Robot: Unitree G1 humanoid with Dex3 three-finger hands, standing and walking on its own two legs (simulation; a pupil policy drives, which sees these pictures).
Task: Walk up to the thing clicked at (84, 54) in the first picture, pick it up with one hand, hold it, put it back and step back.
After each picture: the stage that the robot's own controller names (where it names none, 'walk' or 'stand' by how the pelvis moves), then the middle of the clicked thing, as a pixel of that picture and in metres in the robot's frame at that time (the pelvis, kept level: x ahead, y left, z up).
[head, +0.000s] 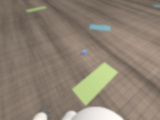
stand; (84, 52) +1.30 +0.10 -0.72
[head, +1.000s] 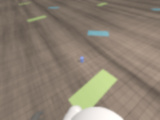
walk; (81, 59) +1.19 +0.23 -0.71
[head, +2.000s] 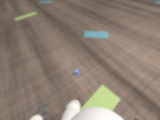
walk; (77, 72) +0.76 +0.24 -0.72
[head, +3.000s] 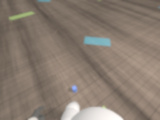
walk; (74, 89) +0.46 +0.21 -0.71
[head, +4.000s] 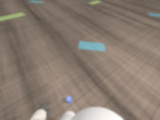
stand; (69, 99) +0.34 +0.20 -0.72
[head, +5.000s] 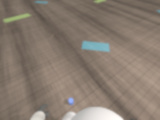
stand; (71, 101) +0.31 +0.19 -0.72
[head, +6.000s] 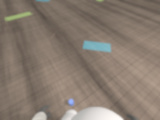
stand; (71, 102) +0.28 +0.19 -0.72
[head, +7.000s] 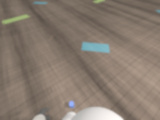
stand; (71, 104) +0.27 +0.18 -0.73
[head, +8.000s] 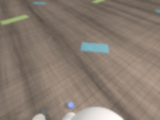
stand; (71, 105) +0.26 +0.19 -0.73
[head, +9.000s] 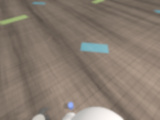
stand; (70, 105) +0.26 +0.19 -0.73
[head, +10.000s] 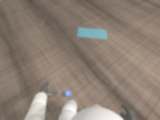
go down; (68, 93) +0.28 +0.19 -0.68
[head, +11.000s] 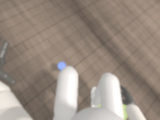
go down; (62, 66) +0.34 +0.23 -0.30
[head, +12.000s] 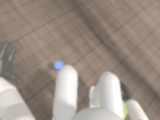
close in; (59, 66) +0.33 +0.25 -0.28
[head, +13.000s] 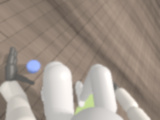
close in; (33, 67) +0.31 +0.27 -0.21
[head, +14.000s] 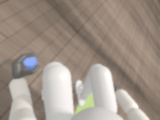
close; (31, 64) +0.32 +0.28 -0.21
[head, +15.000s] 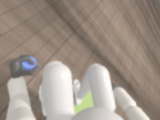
lift; (29, 65) +0.32 +0.28 -0.21
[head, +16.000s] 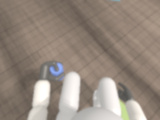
lift; (57, 72) +0.29 +0.23 -0.04
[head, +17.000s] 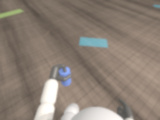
hold; (65, 76) +0.30 +0.17 +0.02
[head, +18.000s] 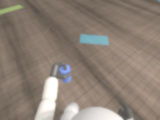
hold; (65, 73) +0.32 +0.17 +0.00
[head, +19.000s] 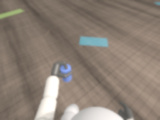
hold; (66, 73) +0.33 +0.17 +0.01
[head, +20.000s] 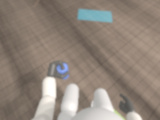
crouch; (63, 71) +0.33 +0.19 -0.06
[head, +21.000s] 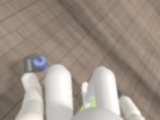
lower; (41, 64) +0.33 +0.27 -0.20
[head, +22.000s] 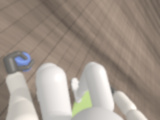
lower; (24, 62) +0.35 +0.28 -0.21
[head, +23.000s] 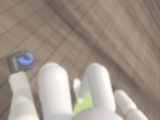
lower; (27, 62) +0.34 +0.29 -0.21
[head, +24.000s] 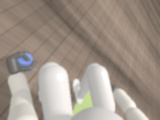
lower; (26, 63) +0.34 +0.29 -0.21
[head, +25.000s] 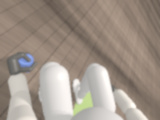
loosen; (27, 63) +0.33 +0.29 -0.21
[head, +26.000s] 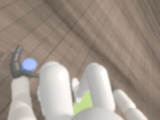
withdraw; (28, 66) +0.31 +0.27 -0.22
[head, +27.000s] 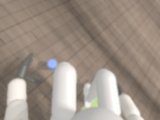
stand; (52, 64) +0.33 +0.25 -0.26
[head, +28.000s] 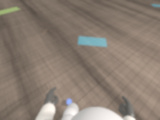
stand; (69, 102) +0.27 +0.17 -0.64
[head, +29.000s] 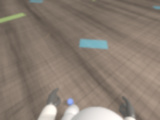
stand; (70, 102) +0.29 +0.19 -0.66
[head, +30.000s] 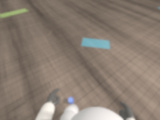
stand; (70, 100) +0.29 +0.18 -0.68
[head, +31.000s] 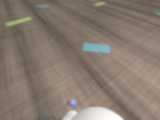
stand; (73, 103) +0.32 +0.17 -0.72
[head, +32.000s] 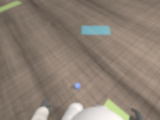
walk; (77, 86) +0.39 +0.15 -0.70
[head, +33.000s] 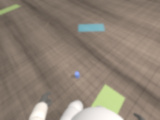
walk; (77, 75) +0.60 +0.20 -0.70
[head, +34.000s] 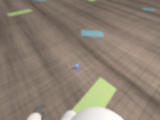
stand; (77, 67) +0.91 +0.18 -0.71
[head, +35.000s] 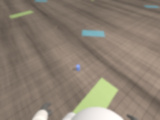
stand; (78, 67) +0.89 +0.19 -0.72
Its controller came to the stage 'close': yes
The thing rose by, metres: 0.71
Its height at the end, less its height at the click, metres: +0.00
